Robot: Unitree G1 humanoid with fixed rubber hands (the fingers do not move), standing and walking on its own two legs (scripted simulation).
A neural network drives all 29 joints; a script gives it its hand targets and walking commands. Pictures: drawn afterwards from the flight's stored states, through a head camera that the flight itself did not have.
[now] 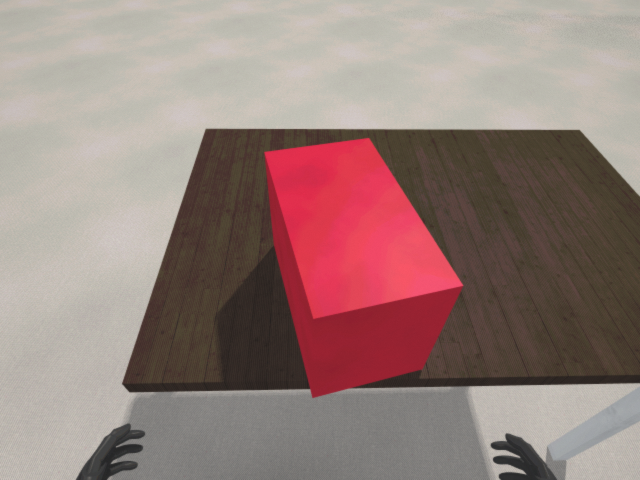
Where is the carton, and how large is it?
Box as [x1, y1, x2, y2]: [264, 138, 462, 397]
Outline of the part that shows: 368,138 264,152 274,246 312,397 421,369 462,287 462,284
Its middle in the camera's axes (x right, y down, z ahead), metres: +0.04 +0.02 +0.61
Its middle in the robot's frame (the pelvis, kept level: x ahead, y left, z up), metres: +0.45 -0.03 +0.01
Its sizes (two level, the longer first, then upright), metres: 0.316 0.177 0.219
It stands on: a table, 0.66 m high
